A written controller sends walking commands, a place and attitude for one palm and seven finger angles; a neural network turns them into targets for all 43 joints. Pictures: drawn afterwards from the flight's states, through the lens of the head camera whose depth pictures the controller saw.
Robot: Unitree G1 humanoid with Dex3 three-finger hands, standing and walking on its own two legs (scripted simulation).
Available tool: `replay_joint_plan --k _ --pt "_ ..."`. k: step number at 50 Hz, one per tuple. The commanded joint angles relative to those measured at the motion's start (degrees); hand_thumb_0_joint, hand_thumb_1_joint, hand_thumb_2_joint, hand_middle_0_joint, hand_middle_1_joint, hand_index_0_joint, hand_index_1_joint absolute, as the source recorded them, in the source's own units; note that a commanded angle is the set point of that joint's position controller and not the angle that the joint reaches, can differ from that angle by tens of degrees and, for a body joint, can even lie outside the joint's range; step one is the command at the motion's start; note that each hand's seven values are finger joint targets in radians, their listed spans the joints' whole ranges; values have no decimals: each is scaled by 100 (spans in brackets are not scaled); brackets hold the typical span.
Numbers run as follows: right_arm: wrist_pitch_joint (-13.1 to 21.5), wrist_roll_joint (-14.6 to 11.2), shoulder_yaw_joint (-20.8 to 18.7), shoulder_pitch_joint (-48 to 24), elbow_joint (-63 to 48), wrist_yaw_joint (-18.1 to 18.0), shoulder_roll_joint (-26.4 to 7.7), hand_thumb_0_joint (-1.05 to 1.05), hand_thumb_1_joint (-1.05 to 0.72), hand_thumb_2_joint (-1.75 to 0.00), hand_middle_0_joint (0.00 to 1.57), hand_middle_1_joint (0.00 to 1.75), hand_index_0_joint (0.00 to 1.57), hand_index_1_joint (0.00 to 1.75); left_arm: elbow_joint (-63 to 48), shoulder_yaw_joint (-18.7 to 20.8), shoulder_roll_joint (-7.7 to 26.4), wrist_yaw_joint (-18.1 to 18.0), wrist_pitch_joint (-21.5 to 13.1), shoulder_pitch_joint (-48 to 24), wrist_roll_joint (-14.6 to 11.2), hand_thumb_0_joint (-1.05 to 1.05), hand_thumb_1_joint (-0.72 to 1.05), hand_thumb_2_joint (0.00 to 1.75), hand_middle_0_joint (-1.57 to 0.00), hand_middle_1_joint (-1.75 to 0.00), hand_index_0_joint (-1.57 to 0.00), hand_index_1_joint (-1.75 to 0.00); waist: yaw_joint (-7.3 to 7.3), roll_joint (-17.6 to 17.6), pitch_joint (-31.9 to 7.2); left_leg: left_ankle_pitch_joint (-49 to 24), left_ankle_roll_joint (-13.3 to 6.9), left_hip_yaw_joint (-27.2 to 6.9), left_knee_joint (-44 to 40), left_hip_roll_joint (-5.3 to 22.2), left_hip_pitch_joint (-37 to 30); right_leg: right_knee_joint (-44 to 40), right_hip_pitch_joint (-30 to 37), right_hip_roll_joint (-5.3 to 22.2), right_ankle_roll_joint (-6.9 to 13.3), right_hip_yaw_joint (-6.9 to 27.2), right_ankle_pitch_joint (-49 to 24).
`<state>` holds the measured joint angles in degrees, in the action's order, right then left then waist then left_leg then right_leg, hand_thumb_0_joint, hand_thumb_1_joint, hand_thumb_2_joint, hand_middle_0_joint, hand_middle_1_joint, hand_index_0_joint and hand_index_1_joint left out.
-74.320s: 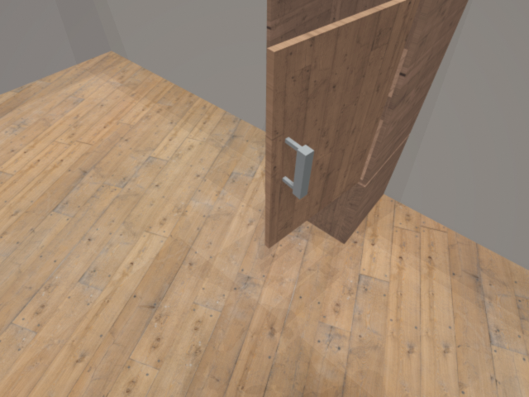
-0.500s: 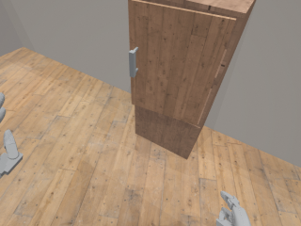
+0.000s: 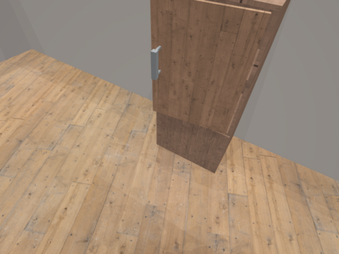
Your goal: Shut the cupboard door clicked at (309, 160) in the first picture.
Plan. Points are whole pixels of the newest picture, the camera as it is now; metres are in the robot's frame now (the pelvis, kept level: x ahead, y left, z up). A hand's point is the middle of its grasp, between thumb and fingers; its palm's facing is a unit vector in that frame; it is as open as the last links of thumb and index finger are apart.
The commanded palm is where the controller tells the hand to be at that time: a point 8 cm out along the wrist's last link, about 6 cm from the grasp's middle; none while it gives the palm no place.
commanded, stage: let the arm hang, fingers relaxed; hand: left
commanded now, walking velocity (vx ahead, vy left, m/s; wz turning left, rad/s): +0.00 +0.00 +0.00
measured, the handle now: (156, 62) +0.87 +0.07 -0.01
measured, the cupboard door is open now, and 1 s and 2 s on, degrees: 8 8 8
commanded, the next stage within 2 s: look to check the result in 0.82 s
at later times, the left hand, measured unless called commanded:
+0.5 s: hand out of the picture -0.06 +0.19 -0.16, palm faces +0.02 -0.98 -0.21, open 7.4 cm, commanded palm none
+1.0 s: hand out of the picture +0.00 +0.20 -0.16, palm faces -0.02 -0.97 -0.23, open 7.4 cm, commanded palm none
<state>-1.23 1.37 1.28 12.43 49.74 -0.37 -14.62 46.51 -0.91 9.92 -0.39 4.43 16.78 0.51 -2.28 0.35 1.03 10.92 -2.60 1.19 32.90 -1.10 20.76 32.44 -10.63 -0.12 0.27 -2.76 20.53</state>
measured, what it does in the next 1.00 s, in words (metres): stands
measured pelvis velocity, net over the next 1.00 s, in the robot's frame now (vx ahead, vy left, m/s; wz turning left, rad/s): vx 0.00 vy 0.00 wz -0.02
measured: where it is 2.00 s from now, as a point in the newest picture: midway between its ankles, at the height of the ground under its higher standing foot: outside the picture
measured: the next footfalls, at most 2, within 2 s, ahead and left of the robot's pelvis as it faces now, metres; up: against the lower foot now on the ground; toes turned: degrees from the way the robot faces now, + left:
none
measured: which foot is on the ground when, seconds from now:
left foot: down 0.00-1.00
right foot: down 0.00-1.00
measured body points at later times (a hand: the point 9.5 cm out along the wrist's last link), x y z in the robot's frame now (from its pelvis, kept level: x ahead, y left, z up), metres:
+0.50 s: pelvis -0.01 +0.01 +0.01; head -0.02 +0.01 +0.46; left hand -0.06 +0.24 -0.15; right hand -0.02 -0.22 -0.15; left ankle +0.07 +0.09 -0.73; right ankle -0.03 -0.12 -0.73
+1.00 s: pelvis +0.00 +0.00 +0.01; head +0.01 +0.00 +0.46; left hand +0.00 +0.25 -0.14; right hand +0.00 -0.25 -0.14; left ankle +0.07 +0.09 -0.73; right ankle -0.03 -0.12 -0.73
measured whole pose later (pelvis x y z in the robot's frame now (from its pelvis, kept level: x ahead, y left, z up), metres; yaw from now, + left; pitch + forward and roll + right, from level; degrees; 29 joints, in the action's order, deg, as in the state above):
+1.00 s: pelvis +0.00 +0.00 +0.01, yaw -1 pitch -2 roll -1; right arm -0.7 0.6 -0.8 14.8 63.6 -1.7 -12.4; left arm 64.5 0.8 11.9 -0.9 0.3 16.3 0.8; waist -1.0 -0.8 2.1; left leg 6.1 -2.6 2.3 22.8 -1.0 15.3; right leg 23.2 -6.2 -0.3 0.2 -1.4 15.5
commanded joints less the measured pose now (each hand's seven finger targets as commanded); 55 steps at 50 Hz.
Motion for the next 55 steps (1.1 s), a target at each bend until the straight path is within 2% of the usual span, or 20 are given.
replay_joint_plan --k 1,3,4,6,9,16,22,24,26,32,34,38,43,46,48,52,55 --pt "89 26 -213 63 55 -91 -462 0 -90 -90 20 30 20 30 333 364 833 -64 -363 348 35 0 90 90 -20 -30 -20 -30 254 -887 -33 540 -13 -955 -1215 593 -366 -1065 -154 424 323 626 -45" --pt "85 1 -230 196 269 -123 -412 0 -90 -90 20 30 20 30 709 345 809 -53 -370 517 24 0 90 90 -20 -30 -20 -30 273 -1170 -56 865 -19 -999 -1418 615 -338 -1081 -12 385 332 572 -132" --pt "78 -20 -250 272 342 -144 -450 0 -90 -90 20 30 20 30 853 334 804 -55 -385 595 27 0 90 90 -20 -30 -20 -30 286 -855 -52 779 -35 -1017 -1410 652 -421 -1161 2 369 325 547 -180" --pt "90 -38 -262 448 555 -167 -396 0 -90 -90 20 30 20 30 1133 285 711 -58 -418 655 21 0 90 90 -20 -30 -20 -30 235 -576 -74 631 -32 -968 -1380 653 -591 -1287 -21 412 333 589 -260" --pt "93 -76 -304 586 793 -187 -436 0 -90 -90 20 30 20 30 1441 262 733 -80 -456 769 17 0 90 90 -20 -30 -20 -30 225 -330 53 446 -55 -932 -1366 688 -783 -1429 -168 434 349 594 -277" --pt "37 -65 -332 792 1123 -195 -296 0 -90 -90 20 30 20 30 1808 232 594 -130 -444 930 33 0 90 90 -20 -30 -20 -30 166 84 515 920 -43 -854 -1498 661 -737 -1560 -590 433 342 634 328" --pt "43 -49 -353 806 1195 -185 -253 0 -90 -90 20 30 20 30 1835 261 581 -147 -449 943 50 0 90 90 -20 -30 -20 -30 168 108 584 968 -40 -824 -1528 637 -714 -1543 -737 425 335 674 473" --pt "48 -54 -356 787 1194 -181 -259 0 -90 -90 20 30 20 30 1817 269 607 -150 -443 938 63 0 90 90 -20 -30 -20 -30 195 -42 634 1045 -43 -860 -1579 642 -640 -1515 -727 404 324 667 432" --pt "50 -39 -354 740 1191 -176 -213 0 -90 -90 20 30 20 30 1797 275 572 -148 -439 886 62 0 90 90 -20 -30 -20 -30 196 2 737 1089 -34 -855 -1623 633 -580 -1518 -768 416 310 658 458" --pt "97 -42 -355 630 1150 -169 -259 0 -90 -90 20 30 20 30 1706 297 640 -135 -464 699 60 0 90 90 -20 -30 -20 -30 204 -79 581 849 -16 -837 -1634 632 -639 -1496 -580 438 291 661 120" --pt "95 -51 -360 645 1134 -169 -307 0 -90 -90 20 30 20 30 1675 305 702 -130 -462 635 64 0 90 90 -20 -30 -20 -30 205 -141 661 891 -8 -850 -1653 643 -625 -1514 -600 418 293 642 141" --pt "109 -36 -372 536 1126 -168 -394 0 -90 -90 20 30 20 30 1642 325 743 -111 -452 507 61 0 90 90 -20 -30 -20 -30 213 -228 558 1088 -3 -944 -1796 674 -589 -1443 -468 392 280 618 65" --pt "155 -51 -380 427 1105 -169 -519 0 -90 -90 20 30 20 30 1627 340 861 -101 -492 351 48 0 90 90 -20 -30 -20 -30 205 -160 298 572 -6 -869 -1677 689 -832 -1489 -265 452 293 648 -275" --pt "155 -64 -366 376 1117 -165 -540 0 -90 -90 20 30 20 30 1635 324 916 -101 -506 268 40 0 90 90 -20 -30 -20 -30 188 -1 335 232 -2 -771 -1557 684 -958 -1588 -291 499 295 682 -353" --pt "142 -67 -361 340 1138 -161 -567 0 -90 -90 20 30 20 30 1654 312 960 -102 -506 185 33 0 90 90 -20 -30 -20 -30 166 -3 391 197 14 -744 -1524 676 -1022 -1655 -353 522 300 712 -258" --pt "158 -71 -349 262 1161 -159 -633 0 -90 -90 20 30 20 30 1665 302 1032 -103 -523 126 19 0 90 90 -20 -30 -20 -30 163 3 149 -290 8 -694 -1403 705 -1240 -1658 -177 548 293 704 -579" --pt "153 -81 -342 154 1171 -158 -672 0 -90 -90 20 30 20 30 1688 296 1088 -105 -521 47 18 0 90 90 -20 -30 -20 -30 163 14 242 -404 11 -678 -1394 729 -1262 -1694 -177 564 285 698 -655"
